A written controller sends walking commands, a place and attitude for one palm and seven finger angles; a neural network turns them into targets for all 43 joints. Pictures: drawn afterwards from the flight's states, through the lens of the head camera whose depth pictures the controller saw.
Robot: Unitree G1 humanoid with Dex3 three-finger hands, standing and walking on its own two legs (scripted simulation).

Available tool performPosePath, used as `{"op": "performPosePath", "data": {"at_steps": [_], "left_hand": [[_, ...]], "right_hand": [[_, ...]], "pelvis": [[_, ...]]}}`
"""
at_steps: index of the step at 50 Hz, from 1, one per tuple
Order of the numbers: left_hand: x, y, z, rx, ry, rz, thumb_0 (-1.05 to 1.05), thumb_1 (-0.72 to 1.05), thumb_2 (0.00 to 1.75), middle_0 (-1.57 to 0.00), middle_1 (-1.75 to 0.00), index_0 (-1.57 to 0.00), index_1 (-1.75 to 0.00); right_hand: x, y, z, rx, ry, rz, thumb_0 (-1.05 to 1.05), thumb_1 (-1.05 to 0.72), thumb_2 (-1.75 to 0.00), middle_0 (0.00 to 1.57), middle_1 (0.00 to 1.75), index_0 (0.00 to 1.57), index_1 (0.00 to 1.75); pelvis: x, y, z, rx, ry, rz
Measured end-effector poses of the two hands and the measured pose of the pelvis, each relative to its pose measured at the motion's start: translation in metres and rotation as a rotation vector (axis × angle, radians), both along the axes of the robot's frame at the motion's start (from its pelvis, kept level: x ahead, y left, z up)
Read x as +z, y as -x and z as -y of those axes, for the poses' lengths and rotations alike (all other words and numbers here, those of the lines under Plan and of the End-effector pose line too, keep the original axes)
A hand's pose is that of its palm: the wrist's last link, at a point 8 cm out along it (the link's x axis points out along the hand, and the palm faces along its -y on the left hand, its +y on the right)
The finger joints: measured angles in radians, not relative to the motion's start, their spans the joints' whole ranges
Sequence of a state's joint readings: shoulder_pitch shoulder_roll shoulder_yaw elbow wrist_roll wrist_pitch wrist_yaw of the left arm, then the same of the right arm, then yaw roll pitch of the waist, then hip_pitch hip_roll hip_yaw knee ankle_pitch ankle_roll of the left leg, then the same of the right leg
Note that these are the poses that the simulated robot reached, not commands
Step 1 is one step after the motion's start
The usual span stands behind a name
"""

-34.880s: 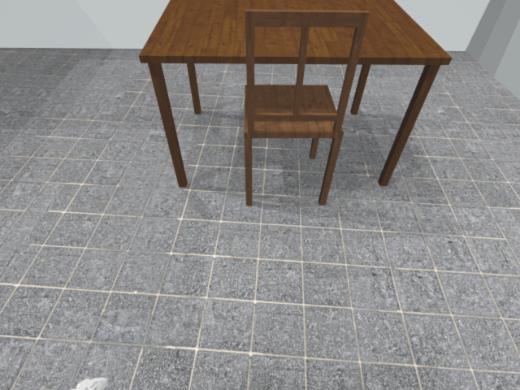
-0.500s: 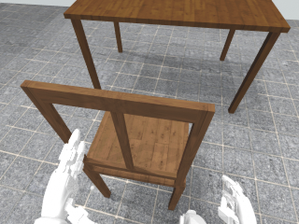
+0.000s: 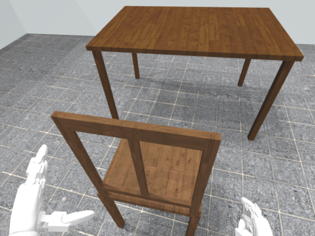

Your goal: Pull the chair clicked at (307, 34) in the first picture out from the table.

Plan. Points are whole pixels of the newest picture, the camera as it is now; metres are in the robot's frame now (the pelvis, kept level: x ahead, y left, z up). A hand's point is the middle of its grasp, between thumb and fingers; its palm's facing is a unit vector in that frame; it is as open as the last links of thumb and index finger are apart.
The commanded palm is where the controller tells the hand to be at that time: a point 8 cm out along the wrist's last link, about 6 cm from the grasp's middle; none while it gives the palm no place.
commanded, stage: draw the hand back to the body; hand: left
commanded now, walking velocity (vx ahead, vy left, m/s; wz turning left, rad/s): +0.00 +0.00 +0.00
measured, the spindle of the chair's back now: (140, 171) +0.31 +0.09 -0.04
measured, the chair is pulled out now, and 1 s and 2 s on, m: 0.63 0.63 0.63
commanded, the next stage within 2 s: step back with the hand held close in 0.80 s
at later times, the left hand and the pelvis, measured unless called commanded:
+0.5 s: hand (24, 158) +0.19 +0.25 +0.20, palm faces +0.49 -0.75 -0.45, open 8.5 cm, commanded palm +0.15 +0.29 +0.20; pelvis +0.00 -0.01 +0.02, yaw -2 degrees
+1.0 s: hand (28, 153) +0.21 +0.26 +0.19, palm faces +0.47 -0.76 -0.45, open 7.4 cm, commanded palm +0.16 +0.29 +0.20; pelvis +0.00 +0.00 +0.02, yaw -3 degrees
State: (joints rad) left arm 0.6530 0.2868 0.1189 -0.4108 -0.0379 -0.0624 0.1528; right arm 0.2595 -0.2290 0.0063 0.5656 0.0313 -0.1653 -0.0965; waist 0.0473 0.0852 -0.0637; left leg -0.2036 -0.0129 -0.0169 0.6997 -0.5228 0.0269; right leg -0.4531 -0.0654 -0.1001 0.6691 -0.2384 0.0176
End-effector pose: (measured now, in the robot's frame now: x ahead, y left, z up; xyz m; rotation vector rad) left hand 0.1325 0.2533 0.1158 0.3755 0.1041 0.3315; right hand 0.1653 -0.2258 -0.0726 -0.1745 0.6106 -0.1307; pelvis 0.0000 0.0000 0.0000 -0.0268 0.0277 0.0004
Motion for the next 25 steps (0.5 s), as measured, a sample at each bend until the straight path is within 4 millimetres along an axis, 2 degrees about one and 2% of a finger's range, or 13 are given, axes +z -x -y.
{"op": "performPosePath", "data": {"at_steps": [8,14,25], "left_hand": [[0.048,-0.01,-0.011,0.026,-0.097,0.155,0.0,0.12,0.53,-0.1,-0.14,-0.1,-0.14],[0.065,-0.015,-0.018,0.031,-0.145,0.203,0.0,0.33,0.63,-0.13,-0.18,-0.13,-0.19],[0.103,-0.017,-0.032,0.075,-0.244,0.317,0.01,0.72,0.82,-0.18,-0.26,-0.19,-0.27]], "right_hand": [[0.007,-0.005,-0.008,0.036,-0.025,0.018,0.02,-0.9,-0.9,0.2,0.3,0.2,0.3],[0.009,-0.004,-0.005,0.029,-0.037,0.009,0.02,-0.9,-0.9,0.21,0.3,0.2,0.3],[0.005,0.004,0.011,0.003,-0.013,-0.036,0.02,-0.9,-0.9,0.2,0.3,0.2,0.3]], "pelvis": [[0.011,-0.002,0.0,-0.011,-0.005,0.055],[0.015,-0.001,0.003,-0.026,-0.008,0.068],[0.018,-0.002,0.006,-0.033,-0.006,0.078]]}}
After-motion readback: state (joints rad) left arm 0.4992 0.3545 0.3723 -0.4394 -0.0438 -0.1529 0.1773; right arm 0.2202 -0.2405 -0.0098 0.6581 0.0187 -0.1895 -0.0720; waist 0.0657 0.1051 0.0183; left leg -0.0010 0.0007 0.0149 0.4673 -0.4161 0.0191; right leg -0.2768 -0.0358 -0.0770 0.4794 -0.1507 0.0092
